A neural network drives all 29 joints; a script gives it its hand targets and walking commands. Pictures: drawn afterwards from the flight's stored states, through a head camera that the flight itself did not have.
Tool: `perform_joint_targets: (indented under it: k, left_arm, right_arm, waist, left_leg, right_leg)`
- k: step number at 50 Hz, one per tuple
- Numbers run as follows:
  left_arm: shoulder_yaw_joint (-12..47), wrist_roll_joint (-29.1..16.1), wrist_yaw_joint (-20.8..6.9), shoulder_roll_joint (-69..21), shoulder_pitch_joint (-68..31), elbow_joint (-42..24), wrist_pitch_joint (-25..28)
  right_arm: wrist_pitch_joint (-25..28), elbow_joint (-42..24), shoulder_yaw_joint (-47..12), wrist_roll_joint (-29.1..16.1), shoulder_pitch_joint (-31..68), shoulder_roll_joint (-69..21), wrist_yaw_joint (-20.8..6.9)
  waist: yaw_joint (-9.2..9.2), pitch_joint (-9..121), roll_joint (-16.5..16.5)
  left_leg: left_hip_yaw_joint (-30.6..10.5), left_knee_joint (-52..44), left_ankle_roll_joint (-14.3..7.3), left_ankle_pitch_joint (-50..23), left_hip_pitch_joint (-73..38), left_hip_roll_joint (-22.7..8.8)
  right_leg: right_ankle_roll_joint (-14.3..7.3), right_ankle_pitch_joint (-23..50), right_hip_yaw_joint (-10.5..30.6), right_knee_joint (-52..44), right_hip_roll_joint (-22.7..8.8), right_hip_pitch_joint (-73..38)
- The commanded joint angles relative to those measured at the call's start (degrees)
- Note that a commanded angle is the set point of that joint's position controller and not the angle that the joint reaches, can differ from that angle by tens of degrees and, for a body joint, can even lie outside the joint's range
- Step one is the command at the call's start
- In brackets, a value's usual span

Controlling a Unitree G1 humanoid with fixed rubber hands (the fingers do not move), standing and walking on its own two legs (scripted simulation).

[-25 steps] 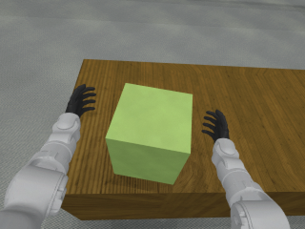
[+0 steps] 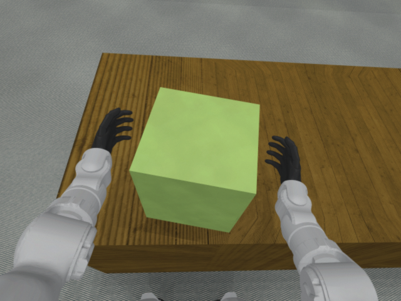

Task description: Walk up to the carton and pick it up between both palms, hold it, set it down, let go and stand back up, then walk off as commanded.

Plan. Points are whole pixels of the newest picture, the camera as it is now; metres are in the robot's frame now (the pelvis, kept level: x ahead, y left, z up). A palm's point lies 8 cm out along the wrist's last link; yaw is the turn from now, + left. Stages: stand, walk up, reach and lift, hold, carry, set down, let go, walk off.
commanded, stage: reach and lift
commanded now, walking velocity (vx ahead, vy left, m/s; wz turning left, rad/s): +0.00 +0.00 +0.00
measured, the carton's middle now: (197, 166) +0.41 -0.01 -0.03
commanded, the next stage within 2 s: none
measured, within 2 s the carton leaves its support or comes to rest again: neither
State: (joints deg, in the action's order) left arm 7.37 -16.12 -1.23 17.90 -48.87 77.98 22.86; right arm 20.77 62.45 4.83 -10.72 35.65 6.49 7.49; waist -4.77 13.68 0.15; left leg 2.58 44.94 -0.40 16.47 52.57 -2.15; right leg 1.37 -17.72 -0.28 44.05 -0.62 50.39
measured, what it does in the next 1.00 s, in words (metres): stands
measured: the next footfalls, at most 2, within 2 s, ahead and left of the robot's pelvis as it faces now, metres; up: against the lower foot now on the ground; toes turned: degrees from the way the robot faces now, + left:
none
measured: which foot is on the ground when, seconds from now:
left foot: down 0.00-1.00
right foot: down 0.00-1.00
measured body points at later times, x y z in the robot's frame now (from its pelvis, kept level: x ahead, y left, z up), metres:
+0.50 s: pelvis +0.00 +0.01 +0.00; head +0.09 +0.03 +0.44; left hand +0.46 +0.14 +0.03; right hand +0.39 -0.17 +0.00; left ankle +0.03 +0.11 -0.70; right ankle +0.02 -0.13 -0.70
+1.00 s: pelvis +0.00 +0.01 +0.00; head +0.10 +0.03 +0.44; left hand +0.46 +0.14 +0.03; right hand +0.39 -0.16 +0.00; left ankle +0.03 +0.11 -0.70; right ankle +0.02 -0.13 -0.70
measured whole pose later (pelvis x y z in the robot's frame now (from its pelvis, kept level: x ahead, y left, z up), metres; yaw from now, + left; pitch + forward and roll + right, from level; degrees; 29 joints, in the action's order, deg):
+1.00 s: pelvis +0.00 +0.01 +0.00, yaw +0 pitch +24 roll -2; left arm -9.3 6.5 2.3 8.4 -51.9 78.9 26.8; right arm 26.6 68.8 24.2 5.1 40.4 -4.1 11.4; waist -4.8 13.4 0.2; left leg 2.5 46.6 -0.9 17.4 53.2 -2.1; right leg 1.4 -17.9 -0.3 44.1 -0.6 50.3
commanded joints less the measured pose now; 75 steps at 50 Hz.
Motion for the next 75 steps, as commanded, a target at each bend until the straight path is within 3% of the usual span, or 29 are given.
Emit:
perform_joint_targets:
  k: [1, 5, 7, 12, 19, 20, 28, 35, 41, 44, 47, 51, 59, 63, 68, 75]
  left_arm:
    - [-3.53, 0.74, 0.61, 0.14, -30.85, -10.51, 4.05]
    - [-2.76, 1.91, 0.66, -3.4, -31.37, -5.99, 3.48]
    - [-2.66, 2.63, 0.7, -4.99, -31.31, -4.5, 3.22]
    - [-5.17, 5.18, 1.9, -5.24, -32.55, -1.22, 2.23]
    - [-10.66, 9.16, 3.98, -5.08, -32.24, -2.38, 0.31]
    - [-10.42, 9.32, 4.08, -5.99, -32.39, -2.34, 0.51]
    - [-11.26, 10.76, 3.34, -9.97, -33.05, -6.03, 2.41]
    - [-13.7, 16.05, 2.86, -13.63, -31.38, -8.34, 3.16]
    - [-14.59, 21.0, 1.19, -20.89, -30.63, -6.61, 4.77]
    - [-14.16, 25.03, -1.52, -32.11, -31.6, -2.82, 5.84]
    - [-11.9, 29.39, -4.7, -45.89, -30.4, 1.3, 8.38]
    - [-13.0, 31.85, -4.64, -48.18, -28.08, 5.95, 10.8]
    - [-11.59, 32.14, -3.35, -48.77, -26.69, 8.39, 12.63]
    - [-10.53, 31.66, -2.64, -49.06, -26.87, 7.61, 12.99]
    - [-8.41, 31.6, -1.72, -50.5, -24.6, 7.12, 13.2]
    - [-6.83, 31.26, -0.74, -51.25, -25.04, 5.94, 13.53]
  right_arm:
    - [4.19, -5.17, -1.98, -2.13, 32.51, 4.9, 0.29]
    - [2.78, -0.27, -1.49, -1.41, 33.42, 2.86, 0.06]
    - [2.95, 0.48, -0.65, -0.2, 34.28, 2.05, 0.51]
    - [3.9, -0.52, 1.83, 2.8, 37.43, 1.52, 1.86]
    - [4.99, -1.19, 5.46, 6.17, 37.03, 1.06, 3.89]
    - [4.95, -1.47, 5.75, 6.4, 37.5, 0.68, 4.0]
    - [5.21, -2.79, 6.21, 9.24, 37.6, -3.5, 3.38]
    - [7.28, -2.03, 7.9, 13.45, 36.79, -7.13, 3.52]
    - [9.24, -0.96, 8.77, 18.89, 37.59, -15.67, 1.24]
    - [10.1, 0.0, 9.06, 24.33, 39.23, -27.93, -2.05]
    - [11.07, 0.17, 7.14, 30.41, 38.74, -42.7, -5.85]
    - [11.83, 4.77, 8.33, 33.65, 35.79, -43.19, -7.77]
    - [12.36, 8.37, 8.13, 33.94, 33.29, -43.02, -8.44]
    - [12.19, 8.18, 7.09, 33.05, 33.58, -43.04, -8.56]
    - [12.62, 7.52, 4.67, 31.46, 33.12, -43.11, -8.7]
    - [12.44, 6.16, 3.28, 30.02, 33.24, -43.09, -8.96]
  waist:
    - [-2.19, 43.5, -8.89]
    - [-2.02, 36.84, -9.18]
    - [-2.68, 35.31, -8.81]
    - [-1.58, 35.08, -7.34]
    - [-0.2, 35.12, -4.68]
    - [-0.71, 36.29, -4.53]
    - [-0.97, 38.6, -5.81]
    - [-0.82, 38.89, -7.22]
    - [-0.01, 38.17, -7.59]
    - [-0.06, 35.92, -7.58]
    - [-0.59, 34.63, -7.12]
    - [-1.01, 33.86, -7.46]
    - [-1.26, 31.7, -9.95]
    - [-0.92, 32.49, -10.6]
    - [-0.78, 34.39, -11.53]
    - [-0.89, 36.49, -11.65]
  left_leg:
    - [-3.2, 4.9, 4.94, -23.03, -29.22, 2.64]
    - [-3.64, 3.94, 4.95, -17.87, -28.68, 1.92]
    - [-3.94, 3.37, 4.9, -16.38, -28.41, 1.79]
    - [-3.62, 3.43, 4.65, -13.45, -26.02, 1.7]
    - [-2.62, 3.59, 3.84, -13.55, -24.77, 1.91]
    - [-2.62, 3.48, 3.89, -13.96, -25.36, 1.9]
    - [-2.2, 3.66, 4.35, -17.65, -27.3, 1.99]
    - [-1.59, 3.5, 5.17, -22.84, -29.76, 2.22]
    - [-1.04, 2.41, 5.25, -24.33, -32.21, 2.2]
    - [-0.93, 1.55, 5.09, -23.45, -32.65, 2.09]
    - [-1.21, 0.84, 4.79, -24.4, -33.83, 1.67]
    - [-1.75, -0.17, 5.08, -24.53, -34.82, 1.17]
    - [-2.54, -1.1, 6.27, -27.32, -37.25, 0.52]
    - [-2.79, -1.6, 6.44, -26.98, -37.33, 0.59]
    - [-3.65, -0.82, 7.47, -33.45, -39.91, 0.08]
    - [-4.19, -0.69, 7.8, -35.0, -41.18, -0.02]
  right_leg:
    - [-0.96, 20.14, -2.76, -3.43, 2.9, -7.13]
    - [-1.43, 12.42, -3.22, -4.0, 2.49, -2.17]
    - [-1.42, 11.14, -3.28, -4.48, 2.33, -1.56]
    - [-1.33, 8.7, -3.16, -4.5, 2.24, -0.93]
    - [-1.13, 11.45, -3.28, -3.82, 2.78, -4.01]
    - [-1.17, 12.3, -3.37, -4.12, 2.82, -4.23]
    - [-1.73, 15.33, -3.39, -4.34, 2.82, -6.63]
    - [-1.66, 21.48, -3.36, -5.28, 3.19, -11.26]
    - [-2.08, 20.86, -3.78, -7.01, 3.11, -13.69]
    - [-2.62, 18.58, -4.09, -8.06, 2.96, -14.7]
    - [-2.41, 20.75, -4.2, -8.62, 2.74, -17.68]
    - [-2.4, 20.23, -4.8, -9.14, 3.03, -16.7]
    - [-3.53, 18.56, -5.3, -10.7, 3.86, -13.58]
    - [-3.62, 17.92, -5.34, -11.03, 4.04, -13.37]
    - [-3.75, 21.16, -5.68, -11.14, 4.51, -12.87]
    - [-3.45, 21.69, -5.99, -11.54, 4.99, -12.27]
